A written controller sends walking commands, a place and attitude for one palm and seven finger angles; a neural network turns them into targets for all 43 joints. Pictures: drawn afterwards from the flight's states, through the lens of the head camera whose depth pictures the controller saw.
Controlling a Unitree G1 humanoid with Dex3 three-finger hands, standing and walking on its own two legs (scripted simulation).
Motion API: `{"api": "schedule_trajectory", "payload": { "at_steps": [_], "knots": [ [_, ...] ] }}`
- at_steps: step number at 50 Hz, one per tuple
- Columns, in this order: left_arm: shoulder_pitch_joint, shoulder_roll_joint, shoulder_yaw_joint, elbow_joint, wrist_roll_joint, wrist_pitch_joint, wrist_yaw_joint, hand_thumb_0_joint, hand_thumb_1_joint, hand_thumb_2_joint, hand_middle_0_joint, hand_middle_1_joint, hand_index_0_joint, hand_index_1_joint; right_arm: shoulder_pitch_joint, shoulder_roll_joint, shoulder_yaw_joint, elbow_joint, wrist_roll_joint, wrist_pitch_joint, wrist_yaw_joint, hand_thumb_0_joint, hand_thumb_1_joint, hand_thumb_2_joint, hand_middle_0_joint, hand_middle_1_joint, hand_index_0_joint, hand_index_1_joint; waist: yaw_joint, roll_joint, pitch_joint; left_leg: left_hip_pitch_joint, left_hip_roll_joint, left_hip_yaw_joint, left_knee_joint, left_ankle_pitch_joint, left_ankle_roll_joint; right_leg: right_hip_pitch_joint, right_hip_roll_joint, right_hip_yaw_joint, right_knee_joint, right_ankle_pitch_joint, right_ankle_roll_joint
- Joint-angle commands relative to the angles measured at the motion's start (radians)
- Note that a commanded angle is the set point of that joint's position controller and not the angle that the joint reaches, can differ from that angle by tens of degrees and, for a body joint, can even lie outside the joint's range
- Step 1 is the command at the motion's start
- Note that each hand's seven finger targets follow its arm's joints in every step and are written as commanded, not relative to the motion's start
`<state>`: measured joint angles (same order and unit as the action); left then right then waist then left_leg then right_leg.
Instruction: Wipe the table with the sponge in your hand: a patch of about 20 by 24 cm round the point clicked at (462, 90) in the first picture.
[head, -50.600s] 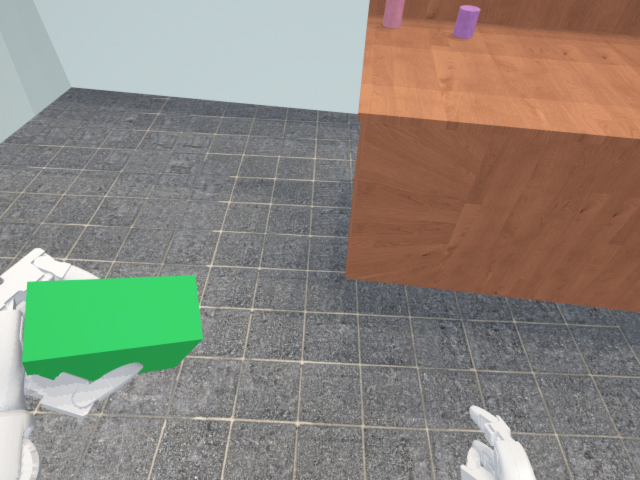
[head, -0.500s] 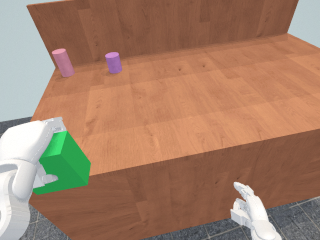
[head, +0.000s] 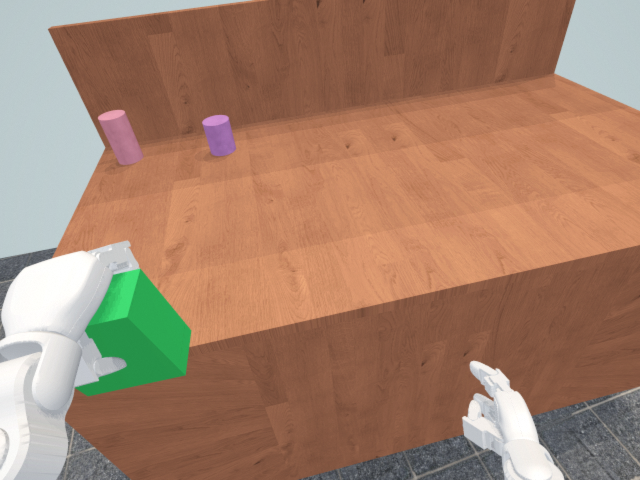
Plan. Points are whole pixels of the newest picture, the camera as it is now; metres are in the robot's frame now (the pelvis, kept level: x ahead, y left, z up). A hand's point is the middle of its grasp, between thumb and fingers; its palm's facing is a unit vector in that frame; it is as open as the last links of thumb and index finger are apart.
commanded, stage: step back with the hand held close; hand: left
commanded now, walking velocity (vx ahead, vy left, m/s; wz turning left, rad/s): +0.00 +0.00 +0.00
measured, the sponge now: (123, 345) +0.20 +0.28 +0.11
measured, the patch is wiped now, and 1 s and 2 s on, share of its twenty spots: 0.90 0.90 0.90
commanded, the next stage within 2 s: stop stepping back and stand still in 1.32 s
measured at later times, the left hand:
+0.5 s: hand (123, 270) +0.22 +0.24 +0.22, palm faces +0.43 -0.78 -0.46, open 10.3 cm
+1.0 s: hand (27, 368) +0.11 +0.26 +0.22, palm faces +0.55 -0.79 -0.28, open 10.3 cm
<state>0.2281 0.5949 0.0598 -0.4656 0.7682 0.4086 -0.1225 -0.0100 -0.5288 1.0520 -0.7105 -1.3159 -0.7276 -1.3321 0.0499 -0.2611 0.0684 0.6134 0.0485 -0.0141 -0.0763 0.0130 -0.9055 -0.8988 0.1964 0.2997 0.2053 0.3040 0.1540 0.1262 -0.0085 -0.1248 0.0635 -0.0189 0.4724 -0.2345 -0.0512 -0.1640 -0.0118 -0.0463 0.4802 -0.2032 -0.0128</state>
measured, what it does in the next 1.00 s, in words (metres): lifts its left foot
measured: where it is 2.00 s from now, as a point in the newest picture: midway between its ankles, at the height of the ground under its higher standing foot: outside the picture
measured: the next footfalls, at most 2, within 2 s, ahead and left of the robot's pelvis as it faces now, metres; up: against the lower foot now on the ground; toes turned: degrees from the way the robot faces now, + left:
left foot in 1.04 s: -0.01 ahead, +0.14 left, +0.00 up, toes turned +6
right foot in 1.34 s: -0.17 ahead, -0.14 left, +0.00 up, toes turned +0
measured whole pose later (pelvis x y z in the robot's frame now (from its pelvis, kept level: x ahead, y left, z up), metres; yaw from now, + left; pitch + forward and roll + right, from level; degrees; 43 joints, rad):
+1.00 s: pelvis -0.10 +0.01 -0.03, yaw +3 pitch -1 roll -1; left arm 0.28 0.37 0.42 -0.61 -0.05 -0.15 0.16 -0.01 -0.54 1.06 -0.71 -1.32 -0.73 -1.34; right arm 0.19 -0.23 0.03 0.60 0.02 -0.08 -0.06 0.01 -0.91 -0.90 0.20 0.30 0.21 0.30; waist 0.02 -0.01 -0.01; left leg -0.51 0.03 -0.01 0.84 -0.45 0.01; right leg -0.51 -0.03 -0.06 0.64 -0.13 0.00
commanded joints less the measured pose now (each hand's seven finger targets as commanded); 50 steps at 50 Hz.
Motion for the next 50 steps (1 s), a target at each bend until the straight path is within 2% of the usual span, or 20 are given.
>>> {"api": "schedule_trajectory", "payload": {
  "at_steps": [1,3,4,5,6,7,8,10,12,13,15,17,20,25,29,40,43,46,49,50],
  "knots": [
    [-0.234,0.255,0.176,-0.204,0.038,-0.017,0.049,0.0,0.1,1.3,-1.2,-1.6,-1.2,-1.6,-0.248,-0.083,-0.034,-0.199,-0.006,-0.067,-0.007,0.0,-0.9,-0.9,0.2,0.3,0.2,0.3,0.009,-0.042,-0.108,-0.059,-0.079,0.037,-0.074,0.04,0.069,0.041,0.029,0.047,-0.121,-0.116,-0.026],
    [-0.218,0.244,0.172,-0.161,0.036,-0.015,0.054,0.0,0.1,1.3,-1.2,-1.6,-1.2,-1.6,-0.243,-0.086,-0.039,-0.187,-0.005,-0.058,-0.007,0.0,-0.9,-0.9,0.2,0.3,0.2,0.3,0.005,-0.065,-0.079,-0.055,-0.074,0.035,-0.079,0.041,0.067,0.03,0.034,0.044,-0.132,-0.119,-0.024],
    [-0.194,0.13,0.074,-0.048,0.046,-0.003,0.049,0.0,0.1,1.3,-1.2,-1.6,-1.2,-1.6,-0.234,-0.085,-0.034,-0.181,-0.003,-0.054,-0.011,0.0,-0.9,-0.9,0.2,0.3,0.2,0.3,-0.015,-0.09,-0.015,-0.067,-0.073,0.049,-0.084,0.012,0.065,-0.012,0.037,0.031,-0.143,-0.142,-0.02],
    [-0.484,0.011,0.32,-0.259,-0.749,-0.259,0.127,0.0,0.1,1.3,-1.2,-1.6,-1.2,-1.6,-0.088,-0.042,-0.029,-0.374,0.023,-0.072,-0.001,0.0,-0.9,-0.9,0.2,0.3,0.2,0.3,-0.146,-0.193,0.249,-0.098,-0.072,-0.004,0.014,-0.245,0.089,-0.317,-0.01,0.154,-0.313,-0.3,0.001],
    [-0.166,0.083,0.349,-0.068,-0.76,-0.335,0.16,0.0,0.1,1.3,-1.2,-1.6,-1.2,-1.6,0.0,-0.051,-0.023,-0.254,-0.019,-0.081,-0.006,0.0,-0.9,-0.9,0.2,0.3,0.2,0.3,-0.123,-0.406,0.083,-0.079,-0.079,0.007,0.142,-0.235,0.095,-0.327,-0.071,0.148,-0.301,-0.377,-0.027],
    [-0.095,0.037,0.302,-0.074,-0.76,-0.354,0.167,0.0,0.1,1.3,-1.2,-1.6,-1.2,-1.6,-0.013,-0.044,-0.033,-0.239,-0.022,-0.073,0.004,0.0,-0.9,-0.9,0.2,0.3,0.2,0.3,-0.132,-0.428,0.057,-0.07,-0.09,0.018,0.218,-0.192,0.09,-0.355,-0.098,0.167,-0.288,-0.382,-0.049],
    [-0.104,0.081,0.391,-0.211,-0.797,-0.393,0.19,0.0,0.1,1.3,-1.2,-1.6,-1.2,-1.6,0.037,-0.053,-0.046,-0.237,-0.022,-0.062,0.002,0.0,-0.9,-0.9,0.2,0.3,0.2,0.3,-0.133,-0.462,-0.027,-0.073,-0.073,0.005,0.26,-0.156,0.086,-0.289,-0.152,0.159,-0.261,-0.289,-0.053],
    [-0.08,0.122,0.459,-0.427,-0.825,-0.474,0.225,0.0,0.1,1.3,-1.2,-1.6,-1.2,-1.6,0.028,-0.057,-0.029,-0.24,-0.03,-0.07,-0.004,0.0,-0.9,-0.9,0.2,0.3,0.2,0.3,-0.146,-0.18,-0.176,-0.054,-0.037,0.003,0.14,-0.035,0.08,-0.154,-0.175,0.139,-0.105,-0.001,-0.055],
    [0.052,0.065,0.478,-0.499,-0.85,-0.514,0.255,0.0,0.1,1.3,-1.2,-1.6,-1.2,-1.6,0.028,-0.094,-0.049,-0.257,-0.034,-0.076,-0.006,0.0,-0.9,-0.9,0.2,0.3,0.2,0.3,-0.13,0.112,-0.199,-0.141,0.045,-0.116,-0.052,0.062,0.087,-0.049,-0.089,0.051,0.082,0.118,-0.021],
    [0.081,0.056,0.497,-0.537,-0.854,-0.529,0.264,0.0,0.1,1.3,-1.2,-1.6,-1.2,-1.6,0.02,-0.109,-0.06,-0.266,-0.033,-0.076,-0.001,0.0,-0.9,-0.9,0.2,0.3,0.2,0.3,-0.119,0.182,-0.189,-0.21,0.092,-0.183,-0.105,0.109,0.104,-0.013,-0.037,0.032,0.137,0.115,-0.001],
    [0.158,0.071,0.536,-0.556,-0.856,-0.554,0.276,0.0,0.1,1.3,-1.2,-1.6,-1.2,-1.6,0.033,-0.093,-0.069,-0.262,-0.038,-0.083,0.008,0.0,-0.9,-0.9,0.2,0.3,0.2,0.3,-0.121,0.231,-0.212,-0.145,0.09,-0.157,-0.056,0.405,0.111,-0.074,-0.021,0.024,0.195,0.082,0.009],
    [0.159,0.032,0.52,-0.532,-0.846,-0.576,0.278,0.0,0.1,1.3,-1.2,-1.6,-1.2,-1.6,0.052,-0.085,-0.073,-0.236,-0.044,-0.088,0.019,0.0,-0.9,-0.9,0.2,0.3,0.2,0.3,-0.131,0.176,-0.176,-0.146,0.107,-0.165,-0.029,0.526,0.107,-0.112,-0.003,0.016,0.149,-0.023,0.018],
    [0.136,0.018,0.52,-0.449,-0.839,-0.596,0.278,0.0,0.1,1.3,-1.2,-1.6,-1.2,-1.6,0.067,-0.09,-0.089,-0.208,-0.034,-0.092,0.021,0.0,-0.9,-0.9,0.2,0.3,0.2,0.3,-0.154,0.009,-0.197,-0.153,0.102,-0.143,0.057,0.566,0.086,-0.039,-0.039,0.046,0.076,0.252,0.007],
    [0.2,0.01,0.521,-0.339,-0.846,-0.609,0.276,0.0,0.1,1.3,-1.2,-1.6,-1.2,-1.6,0.079,-0.08,-0.11,-0.191,-0.014,-0.076,0.013,0.0,-0.9,-0.9,0.2,0.3,0.2,0.3,-0.179,-0.157,-0.267,-0.205,0.043,-0.058,0.19,0.26,0.049,-0.005,-0.197,0.13,0.057,0.55,-0.036],
    [0.243,0.031,0.541,-0.401,-0.855,-0.62,0.275,0.0,0.1,1.3,-1.2,-1.6,-1.2,-1.6,0.059,-0.066,-0.107,-0.199,-0.015,-0.069,0.014,0.0,-0.9,-0.9,0.2,0.3,0.2,0.3,-0.179,-0.198,-0.24,-0.226,0.029,-0.051,0.196,0.042,0.06,-0.117,-0.209,0.136,0.003,0.321,-0.027],
    [0.059,-0.003,0.523,-0.41,-0.826,-0.632,0.301,0.0,0.1,1.3,-1.2,-1.6,-1.2,-1.6,0.063,-0.108,-0.11,-0.214,-0.025,-0.124,-0.009,0.0,-0.9,-0.9,0.2,0.3,0.2,0.3,-0.165,0.075,-0.099,-0.563,0.107,-0.162,-0.1,-0.378,0.125,-0.042,-0.016,0.067,0.203,-0.056,0.024],
    [-0.007,-0.024,0.483,-0.317,-0.82,-0.622,0.295,0.0,0.1,1.3,-1.2,-1.6,-1.2,-1.6,0.08,-0.102,-0.11,-0.208,-0.021,-0.132,-0.005,0.0,-0.9,-0.9,0.2,0.3,0.2,0.3,-0.165,-0.055,-0.065,-0.541,0.059,-0.113,0.021,-0.419,0.11,-0.127,-0.053,0.13,0.086,-0.135,0.012],
    [-0.061,-0.02,0.434,-0.308,-0.818,-0.615,0.289,0.0,0.1,1.3,-1.2,-1.6,-1.2,-1.6,0.073,-0.079,-0.098,-0.168,-0.031,-0.122,0.002,0.0,-0.9,-0.9,0.2,0.3,0.2,0.3,-0.174,-0.219,-0.054,-0.299,-0.003,-0.044,0.315,-0.342,0.077,-0.425,-0.211,0.292,-0.177,-0.378,-0.048],
    [-0.076,-0.007,0.412,-0.331,-0.819,-0.604,0.278,0.0,0.1,1.3,-1.2,-1.6,-1.2,-1.6,0.059,-0.06,-0.08,-0.145,-0.03,-0.107,0.021,0.0,-0.9,-0.9,0.2,0.3,0.2,0.3,-0.182,-0.305,-0.106,-0.156,-0.013,0.027,0.495,-0.233,0.07,-0.51,-0.285,0.243,-0.228,-0.364,-0.066],
    [-0.08,0.011,0.428,-0.369,-0.82,-0.603,0.276,0.0,0.1,1.3,-1.2,-1.6,-1.2,-1.6,0.042,-0.063,-0.078,-0.159,-0.03,-0.105,0.022,0.0,-0.9,-0.9,0.2,0.3,0.2,0.3,-0.182,-0.258,-0.122,-0.156,-0.003,0.018,0.426,-0.215,0.074,-0.472,-0.273,0.213,-0.183,-0.27,-0.064]
  ]
}}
